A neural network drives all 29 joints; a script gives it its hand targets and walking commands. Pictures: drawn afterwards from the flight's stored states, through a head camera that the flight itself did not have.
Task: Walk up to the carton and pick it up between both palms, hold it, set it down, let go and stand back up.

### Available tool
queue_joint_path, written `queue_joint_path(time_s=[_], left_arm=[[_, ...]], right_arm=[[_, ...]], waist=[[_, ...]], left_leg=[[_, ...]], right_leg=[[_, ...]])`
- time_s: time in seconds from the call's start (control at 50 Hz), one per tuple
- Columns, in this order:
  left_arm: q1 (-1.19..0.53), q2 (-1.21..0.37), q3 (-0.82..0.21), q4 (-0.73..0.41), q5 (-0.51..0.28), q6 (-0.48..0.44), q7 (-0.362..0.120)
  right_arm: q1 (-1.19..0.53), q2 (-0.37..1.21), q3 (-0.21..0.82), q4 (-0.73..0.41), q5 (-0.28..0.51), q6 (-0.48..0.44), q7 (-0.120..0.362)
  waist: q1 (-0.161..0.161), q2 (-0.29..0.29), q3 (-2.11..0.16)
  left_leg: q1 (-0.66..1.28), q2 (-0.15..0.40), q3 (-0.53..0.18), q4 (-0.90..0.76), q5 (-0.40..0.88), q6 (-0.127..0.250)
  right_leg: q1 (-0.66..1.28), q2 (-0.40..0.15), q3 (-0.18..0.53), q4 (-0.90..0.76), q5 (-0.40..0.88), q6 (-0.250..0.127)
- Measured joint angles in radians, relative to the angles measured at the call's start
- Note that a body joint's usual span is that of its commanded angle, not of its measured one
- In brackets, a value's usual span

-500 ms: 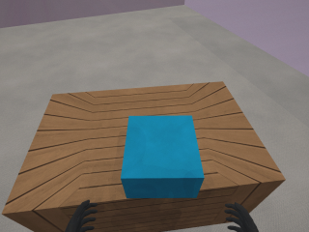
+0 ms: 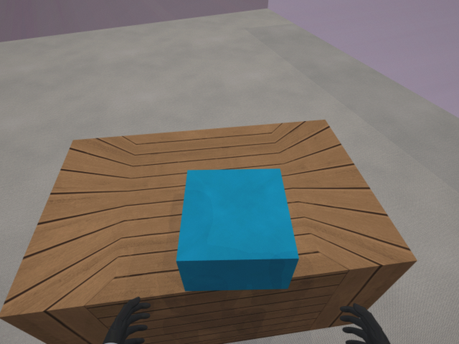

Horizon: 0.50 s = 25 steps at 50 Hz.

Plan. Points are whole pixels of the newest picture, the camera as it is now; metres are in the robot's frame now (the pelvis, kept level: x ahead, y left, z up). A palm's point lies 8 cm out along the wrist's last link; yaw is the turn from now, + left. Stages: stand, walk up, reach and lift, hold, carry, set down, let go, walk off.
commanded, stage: let go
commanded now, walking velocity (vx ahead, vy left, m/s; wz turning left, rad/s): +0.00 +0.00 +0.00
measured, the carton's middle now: (235, 226) +0.46 +0.02 -0.15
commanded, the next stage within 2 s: stand in 0.06 s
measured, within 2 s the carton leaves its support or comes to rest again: neither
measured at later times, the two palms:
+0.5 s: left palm out of the picture +0.14 +0.24 -0.10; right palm out of the picture +0.02 -0.28 -0.12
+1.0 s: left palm out of the picture +0.15 +0.24 -0.11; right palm out of the picture -0.01 -0.26 -0.13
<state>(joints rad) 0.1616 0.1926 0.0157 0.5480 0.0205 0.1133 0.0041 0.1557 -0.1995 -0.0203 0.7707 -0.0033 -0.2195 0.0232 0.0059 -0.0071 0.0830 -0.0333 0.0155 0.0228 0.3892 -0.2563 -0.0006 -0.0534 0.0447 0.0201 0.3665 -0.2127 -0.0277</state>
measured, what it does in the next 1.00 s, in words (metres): stands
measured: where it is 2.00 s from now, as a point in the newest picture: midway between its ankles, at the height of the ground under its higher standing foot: outside the picture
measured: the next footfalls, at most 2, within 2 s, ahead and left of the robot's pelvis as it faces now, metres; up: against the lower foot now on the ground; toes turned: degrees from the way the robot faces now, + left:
none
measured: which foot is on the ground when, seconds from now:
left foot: down 0.00-1.00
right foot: down 0.00-1.00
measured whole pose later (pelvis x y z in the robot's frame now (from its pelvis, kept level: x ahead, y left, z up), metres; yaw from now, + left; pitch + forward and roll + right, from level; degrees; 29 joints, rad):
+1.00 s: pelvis +0.00 +0.02 -0.01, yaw -10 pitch +0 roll +1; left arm 0.31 0.22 0.03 0.69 0.03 -0.01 0.02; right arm 0.33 -0.26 -0.06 0.84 -0.03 0.04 0.00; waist -0.03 -0.01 -0.02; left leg -0.17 0.04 0.20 0.52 -0.35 0.02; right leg -0.29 0.08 0.18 0.58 -0.28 0.00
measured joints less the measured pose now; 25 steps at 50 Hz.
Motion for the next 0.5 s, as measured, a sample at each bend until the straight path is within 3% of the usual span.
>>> queue_joint_path(time_s=[0.08,0.16,0.24,0.5], left_arm=[[0.005,0.005,-0.009,-0.004,-0.017,0.006,0.007],[0.056,0.019,0.006,0.034,0.014,-0.074,-0.005],[0.101,0.039,0.032,0.07,0.022,-0.102,-0.01],[0.139,0.041,0.021,0.12,0.02,-0.131,-0.007]], right_arm=[[0.013,0.008,-0.013,-0.03,-0.01,0.015,0.003],[0.004,-0.025,-0.034,-0.057,-0.04,0.17,-0.01],[0.03,-0.065,-0.059,-0.051,-0.032,0.25,-0.01],[0.151,-0.065,-0.061,0.017,-0.032,0.262,-0.018]], waist=[[0.005,-0.004,-0.004],[0.01,0.018,-0.047],[0.002,0.032,-0.079],[-0.038,0.006,-0.131]], left_leg=[[-0.013,0.0,0.003,0.005,0.004,-0.002],[-0.093,0.019,0.033,0.082,-0.031,-0.003],[-0.148,0.031,0.055,0.138,-0.06,-0.001],[-0.153,0.033,0.119,0.136,-0.07,0.004]], right_leg=[[-0.018,0.0,0.001,0.016,-0.001,-0.002],[-0.104,0.018,0.028,0.076,-0.014,0.0],[-0.166,0.031,0.049,0.127,-0.029,-0.001],[-0.214,0.038,0.11,0.171,-0.039,0.008]])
